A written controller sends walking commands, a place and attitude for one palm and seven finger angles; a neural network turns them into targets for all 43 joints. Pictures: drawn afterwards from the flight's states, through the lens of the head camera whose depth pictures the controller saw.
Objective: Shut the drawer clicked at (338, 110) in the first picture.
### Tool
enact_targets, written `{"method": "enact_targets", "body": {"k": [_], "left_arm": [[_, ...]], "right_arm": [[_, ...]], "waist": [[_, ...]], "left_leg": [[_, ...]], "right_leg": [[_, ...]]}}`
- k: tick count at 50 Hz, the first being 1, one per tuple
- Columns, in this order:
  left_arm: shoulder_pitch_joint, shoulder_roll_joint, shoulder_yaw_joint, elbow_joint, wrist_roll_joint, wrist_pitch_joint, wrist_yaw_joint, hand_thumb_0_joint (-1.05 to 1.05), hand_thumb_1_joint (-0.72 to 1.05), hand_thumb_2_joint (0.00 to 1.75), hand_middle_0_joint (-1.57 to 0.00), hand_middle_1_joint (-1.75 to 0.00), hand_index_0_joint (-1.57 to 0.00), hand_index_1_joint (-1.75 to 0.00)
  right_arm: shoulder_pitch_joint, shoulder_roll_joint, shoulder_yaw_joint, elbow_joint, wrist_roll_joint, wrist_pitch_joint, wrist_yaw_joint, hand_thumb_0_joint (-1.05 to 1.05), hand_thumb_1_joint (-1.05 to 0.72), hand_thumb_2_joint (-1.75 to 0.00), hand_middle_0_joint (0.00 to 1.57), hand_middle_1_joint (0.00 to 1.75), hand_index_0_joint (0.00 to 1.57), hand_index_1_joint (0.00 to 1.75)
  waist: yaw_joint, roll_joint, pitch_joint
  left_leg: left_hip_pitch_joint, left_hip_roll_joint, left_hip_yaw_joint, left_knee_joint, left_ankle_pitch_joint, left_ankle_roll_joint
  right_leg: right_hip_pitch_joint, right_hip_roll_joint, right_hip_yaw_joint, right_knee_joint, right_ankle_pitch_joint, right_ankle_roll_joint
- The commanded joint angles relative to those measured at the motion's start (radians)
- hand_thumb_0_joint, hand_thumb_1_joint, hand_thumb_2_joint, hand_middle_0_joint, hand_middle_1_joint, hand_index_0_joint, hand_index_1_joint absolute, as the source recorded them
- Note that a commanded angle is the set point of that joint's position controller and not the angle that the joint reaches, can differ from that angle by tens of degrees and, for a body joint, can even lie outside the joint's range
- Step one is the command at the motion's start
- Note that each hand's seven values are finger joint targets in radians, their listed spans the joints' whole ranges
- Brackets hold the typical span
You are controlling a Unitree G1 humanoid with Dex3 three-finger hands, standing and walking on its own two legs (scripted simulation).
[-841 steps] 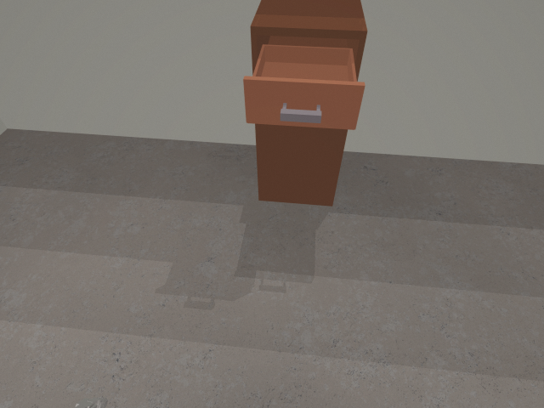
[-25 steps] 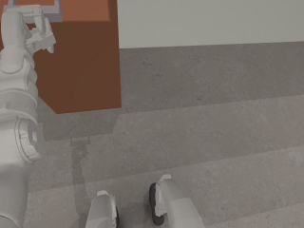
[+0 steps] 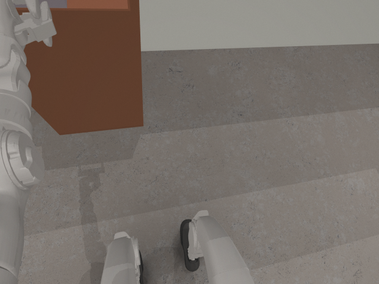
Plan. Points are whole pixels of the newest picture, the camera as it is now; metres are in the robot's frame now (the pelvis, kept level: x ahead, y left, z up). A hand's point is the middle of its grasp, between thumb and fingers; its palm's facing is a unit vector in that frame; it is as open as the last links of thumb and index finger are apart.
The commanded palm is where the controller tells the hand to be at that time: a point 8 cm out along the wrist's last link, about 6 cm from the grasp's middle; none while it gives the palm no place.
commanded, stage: pull the fist back off the drawer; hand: left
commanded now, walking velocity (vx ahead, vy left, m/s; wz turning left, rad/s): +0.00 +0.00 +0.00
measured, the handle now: out of the picture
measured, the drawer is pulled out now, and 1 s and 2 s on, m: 0.00 0.00 0.00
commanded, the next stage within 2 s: draw the hand back to the body in 0.46 s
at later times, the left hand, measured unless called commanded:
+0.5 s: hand (51, 26) +0.58 +0.15 +0.08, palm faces +0.02 -1.00 -0.03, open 3.2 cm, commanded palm +0.55 +0.20 +0.09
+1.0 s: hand out of the picture +0.46 +0.19 +0.15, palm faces +0.03 -1.00 -0.03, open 3.3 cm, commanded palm +0.41 +0.24 +0.16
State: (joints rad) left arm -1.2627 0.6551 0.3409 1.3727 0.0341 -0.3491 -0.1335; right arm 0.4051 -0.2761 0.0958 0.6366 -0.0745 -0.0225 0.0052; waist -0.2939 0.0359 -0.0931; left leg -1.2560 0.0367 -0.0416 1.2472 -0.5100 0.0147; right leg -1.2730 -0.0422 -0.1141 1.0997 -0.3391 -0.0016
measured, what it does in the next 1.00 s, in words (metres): rises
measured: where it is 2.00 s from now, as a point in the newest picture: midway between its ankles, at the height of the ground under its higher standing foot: (164, 268)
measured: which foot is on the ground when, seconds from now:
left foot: down 0.00-1.00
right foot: down 0.00-1.00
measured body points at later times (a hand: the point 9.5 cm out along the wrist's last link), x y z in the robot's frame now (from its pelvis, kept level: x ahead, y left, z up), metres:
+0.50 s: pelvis +0.04 +0.00 +0.02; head +0.20 +0.02 +0.44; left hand +0.58 +0.21 +0.08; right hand +0.02 -0.25 -0.08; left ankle +0.03 +0.11 -0.63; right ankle +0.09 -0.13 -0.63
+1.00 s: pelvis +0.09 +0.00 +0.08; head +0.15 +0.00 +0.52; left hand +0.45 +0.24 +0.15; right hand +0.20 -0.26 -0.03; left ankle +0.03 +0.11 -0.63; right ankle +0.09 -0.13 -0.63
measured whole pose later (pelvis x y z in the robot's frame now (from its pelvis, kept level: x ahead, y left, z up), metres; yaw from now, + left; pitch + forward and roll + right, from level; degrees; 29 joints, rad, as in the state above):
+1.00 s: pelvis +0.09 +0.00 +0.08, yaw +0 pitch +14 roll -2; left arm -0.26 0.28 0.24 0.46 -0.21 -0.30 -0.19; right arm 0.29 -0.26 0.00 0.55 0.03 0.03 0.00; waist -0.05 0.04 -0.12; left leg -0.58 0.04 0.01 0.82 -0.49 0.01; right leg -0.65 -0.02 -0.07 0.76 -0.36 0.01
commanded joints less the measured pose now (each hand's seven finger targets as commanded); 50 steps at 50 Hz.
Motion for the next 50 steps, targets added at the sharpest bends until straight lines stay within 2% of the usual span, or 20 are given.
{"method": "enact_targets", "body": {"k": [1, 5, 7, 9, 12, 15, 18, 20, 23, 27, 28, 31, 32, 34, 36, 39, 43, 45, 46, 50], "left_arm": [[-0.605, 0.181, 0.048, -0.271, -0.029, -0.072, 0.027, 0.00, 0.90, 0.90, -1.40, -1.60, -1.40, -1.60], [-0.555, 0.170, 0.057, -0.264, -0.034, -0.067, 0.023, 0.00, 0.90, 0.90, -1.40, -1.60, -1.40, -1.60], [-0.516, 0.196, 0.082, -0.289, -0.037, -0.070, 0.018, 0.00, 0.90, 0.90, -1.40, -1.60, -1.40, -1.60], [-0.455, 0.175, 0.084, -0.320, -0.044, -0.081, 0.008, 0.00, 0.90, 0.90, -1.40, -1.60, -1.40, -1.60], [-0.383, 0.152, 0.086, -0.346, -0.059, -0.085, 0.000, 0.00, 0.90, 0.90, -1.40, -1.60, -1.40, -1.60], [-0.300, 0.167, 0.110, -0.389, -0.061, -0.096, -0.001, 0.00, 0.90, 0.90, -1.40, -1.60, -1.40, -1.60], [-0.181, 0.119, 0.107, -0.445, -0.074, -0.110, 0.000, 0.00, 0.90, 0.90, -1.40, -1.60, -1.40, -1.60], [-0.164, 0.078, 0.080, -0.470, -0.078, -0.120, 0.002, 0.00, 0.90, 0.90, -1.40, -1.60, -1.40, -1.60], [-0.147, 0.048, 0.077, -0.453, -0.092, -0.122, 0.012, 0.00, 0.90, 0.90, -1.40, -1.60, -1.40, -1.60], [-0.089, 0.017, 0.068, -0.476, -0.091, -0.150, 0.012, 0.00, 0.90, 0.90, -1.40, -1.60, -1.40, -1.60], [-0.045, 0.013, 0.075, -0.451, -0.095, -0.149, 0.009, 0.00, 0.90, 0.90, -1.40, -1.60, -1.40, -1.60], [0.150, 0.021, 0.094, -0.656, -0.126, -0.154, -0.013, 0.00, 0.90, 0.90, -1.40, -1.60, -1.40, -1.60], [0.239, 0.003, 0.086, -0.714, -0.144, -0.140, -0.022, 0.00, 0.90, 0.90, -1.40, -1.60, -1.40, -1.60], [0.386, -0.045, 0.058, -0.769, -0.182, -0.096, -0.037, 0.00, 0.90, 0.90, -1.40, -1.60, -1.40, -1.60], [0.429, -0.065, 0.050, -0.868, -0.215, -0.064, -0.039, 0.00, 0.90, 0.90, -1.40, -1.60, -1.40, -1.60], [0.530, -0.089, 0.036, -1.046, -0.240, -0.061, -0.027, 0.00, 0.90, 0.90, -1.40, -1.60, -1.40, -1.60], [0.613, -0.199, -0.055, -1.066, -0.258, -0.046, -0.036, 0.00, 0.90, 0.90, -1.40, -1.60, -1.40, -1.60], [0.646, -0.179, -0.049, -1.118, -0.254, -0.037, -0.049, 0.00, 0.90, 0.90, -1.40, -1.60, -1.40, -1.60], [0.684, -0.209, -0.074, -1.134, -0.259, -0.026, -0.058, 0.00, 0.90, 0.90, -1.40, -1.60, -1.40, -1.60], [0.790, -0.207, -0.062, -1.186, -0.286, 0.019, -0.083, 0.00, 0.90, 0.90, -1.40, -1.60, -1.40, -1.60]], "right_arm": [[0.235, -0.210, -0.075, -0.017, 0.004, 0.009, 0.000, 0.00, -0.90, -0.90, 0.20, 0.30, 0.20, 0.30], [0.230, -0.208, -0.076, -0.025, 0.006, 0.018, 0.007, 0.00, -0.90, -0.90, 0.20, 0.30, 0.20, 0.30], [0.229, -0.205, -0.078, -0.037, 0.007, 0.023, 0.008, 0.00, -0.90, -0.90, 0.20, 0.30, 0.20, 0.30], [0.228, -0.200, -0.084, -0.048, 0.009, 0.029, 0.014, 0.00, -0.90, -0.90, 0.20, 0.30, 0.20, 0.30], [0.216, -0.195, -0.088, -0.056, 0.013, 0.043, 0.018, 0.00, -0.90, -0.90, 0.20, 0.30, 0.20, 0.30], [0.207, -0.191, -0.092, -0.072, 0.018, 0.056, 0.021, 0.00, -0.90, -0.90, 0.20, 0.30, 0.20, 0.30], [0.199, -0.182, -0.104, -0.089, 0.021, 0.071, 0.026, 0.00, -0.90, -0.90, 0.20, 0.30, 0.20, 0.30], [0.195, -0.178, -0.110, -0.086, 0.023, 0.081, 0.028, 0.00, -0.90, -0.90, 0.20, 0.30, 0.20, 0.30], [0.193, -0.175, -0.118, -0.078, 0.025, 0.090, 0.024, 0.00, -0.90, -0.90, 0.20, 0.30, 0.20, 0.30], [0.192, -0.164, -0.126, -0.074, 0.023, 0.100, 0.022, 0.00, -0.90, -0.90, 0.20, 0.30, 0.20, 0.30], [0.190, -0.163, -0.127, -0.078, 0.024, 0.103, 0.023, 0.00, -0.90, -0.90, 0.20, 0.30, 0.20, 0.30], [0.172, -0.156, -0.139, -0.134, 0.040, 0.115, 0.030, 0.00, -0.90, -0.90, 0.20, 0.30, 0.20, 0.30], [0.160, -0.150, -0.142, -0.149, 0.049, 0.118, 0.032, 0.00, -0.90, -0.90, 0.20, 0.30, 0.20, 0.30], [0.146, -0.139, -0.144, -0.167, 0.067, 0.118, 0.031, 0.00, -0.90, -0.90, 0.20, 0.30, 0.20, 0.30], [0.114, -0.135, -0.147, -0.178, 0.083, 0.113, 0.023, 0.00, -0.90, -0.90, 0.20, 0.30, 0.20, 0.30], [0.077, -0.122, -0.148, -0.193, 0.091, 0.085, 0.010, 0.00, -0.90, -0.90, 0.20, 0.30, 0.20, 0.30], [0.030, -0.119, -0.147, -0.163, 0.101, 0.050, -0.001, 0.00, -0.90, -0.90, 0.20, 0.30, 0.20, 0.30], [0.007, -0.116, -0.147, -0.165, 0.104, 0.038, -0.011, 0.00, -0.90, -0.90, 0.20, 0.30, 0.20, 0.30], [-0.009, -0.110, -0.143, -0.170, 0.106, 0.030, -0.012, 0.00, -0.90, -0.90, 0.20, 0.30, 0.20, 0.30], [-0.069, -0.110, -0.136, -0.192, 0.115, 0.006, -0.024, 0.00, -0.90, -0.90, 0.20, 0.30, 0.20, 0.30]], "waist": [[-0.066, 0.236, -0.559], [-0.054, 0.209, -0.522], [-0.033, 0.200, -0.560], [-0.007, 0.218, -0.591], [0.009, 0.197, -0.563], [0.043, 0.188, -0.590], [0.075, 0.165, -0.611], [0.073, 0.171, -0.593], [0.064, 0.109, -0.541], [0.077, 0.116, -0.565], [0.088, 0.100, -0.543], [0.169, 0.167, -0.693], [0.184, 0.161, -0.702], [0.193, 0.084, -0.641], [0.195, 0.032, -0.580], [0.213, 0.086, -0.564], [0.183, 0.022, -0.390], [0.204, 0.092, -0.399], [0.209, 0.102, -0.388], [0.232, 0.017, -0.336]], "left_leg": [[0.398, -0.015, -0.069, -0.197, 0.129, 0.014], [0.369, -0.015, -0.061, -0.202, 0.109, 0.017], [0.361, -0.018, -0.048, -0.197, 0.139, 0.020], [0.409, -0.016, -0.048, -0.205, 0.187, 0.014], [0.419, -0.013, -0.036, -0.215, 0.212, 0.012], [0.437, -0.012, -0.026, -0.223, 0.255, 0.011], [0.489, -0.010, -0.017, -0.237, 0.338, 0.007], [0.530, -0.009, -0.016, -0.241, 0.393, 0.001], [0.503, -0.011, -0.007, -0.247, 0.387, 0.005], [0.551, -0.012, 0.001, -0.240, 0.506, -0.002], [0.530, -0.014, 0.008, -0.242, 0.504, -0.002], [0.675, -0.013, 0.016, -0.282, 0.700, -0.012], [0.701, -0.010, 0.021, -0.300, 0.752, -0.013], [0.661, -0.009, 0.032, -0.341, 0.750, 0.000], [0.634, -0.012, 0.053, -0.380, 0.678, 0.008], [0.699, -0.014, 0.061, -0.421, 0.706, 0.007], [0.754, -0.009, 0.055, -0.469, 0.639, 0.000], [0.805, -0.011, 0.053, -0.484, 0.681, -0.004], [0.829, -0.012, 0.051, -0.492, 0.694, -0.007], [0.836, -0.016, 0.044, -0.535, 0.647, -0.006]], "right_leg": [[0.280, 0.070, 0.061, -0.129, -0.023, -0.018], [0.290, 0.070, 0.062, -0.131, -0.033, -0.018], [0.342, 0.069, 0.070, -0.133, -0.015, -0.017], [0.359, 0.072, 0.067, -0.129, 0.014, -0.022], [0.383, 0.072, 0.067, -0.138, 0.033, -0.019], [0.432, 0.073, 0.069, -0.137, 0.067, -0.020], [0.484, 0.076, 0.066, -0.142, 0.135, -0.020], [0.476, 0.077, 0.062, -0.143, 0.177, -0.021], [0.502, 0.077, 0.066, -0.155, 0.197, -0.015], [0.537, 0.075, 0.069, -0.146, 0.306, -0.018], [0.552, 0.076, 0.071, -0.147, 0.315, -0.019], [0.687, 0.077, 0.076, -0.165, 0.446, -0.024], [0.730, 0.077, 0.075, -0.181, 0.489, -0.025], [0.813, 0.076, 0.079, -0.213, 0.548, -0.024], [0.879, 0.074, 0.084, -0.250, 0.568, -0.016], [0.934, 0.068, 0.086, -0.278, 0.600, -0.019], [0.873, 0.072, 0.061, -0.336, 0.498, -0.007], [0.896, 0.065, 0.063, -0.340, 0.506, -0.013], [0.895, 0.063, 0.059, -0.349, 0.502, -0.013], [0.953, 0.058, 0.048, -0.379, 0.490, -0.014]]}}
